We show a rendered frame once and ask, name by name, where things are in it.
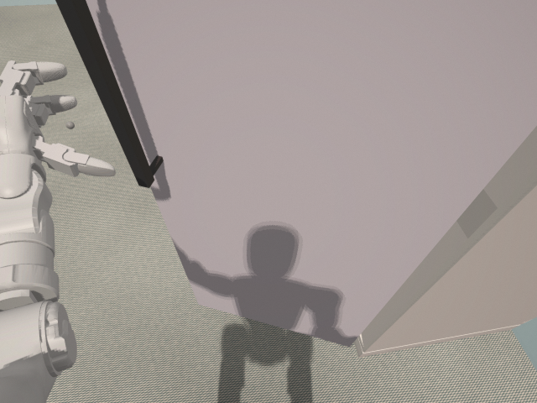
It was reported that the handle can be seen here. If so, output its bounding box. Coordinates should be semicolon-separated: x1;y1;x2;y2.
55;0;164;188

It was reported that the left robot hand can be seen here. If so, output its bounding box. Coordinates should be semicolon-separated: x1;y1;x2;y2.
0;60;116;177

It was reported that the fridge door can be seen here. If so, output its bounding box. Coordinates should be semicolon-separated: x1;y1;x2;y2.
86;0;537;347

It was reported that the robot left upper arm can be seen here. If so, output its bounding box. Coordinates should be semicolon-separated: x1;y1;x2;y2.
0;301;77;403

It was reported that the robot left forearm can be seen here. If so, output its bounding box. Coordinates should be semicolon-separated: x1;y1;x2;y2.
0;153;60;311

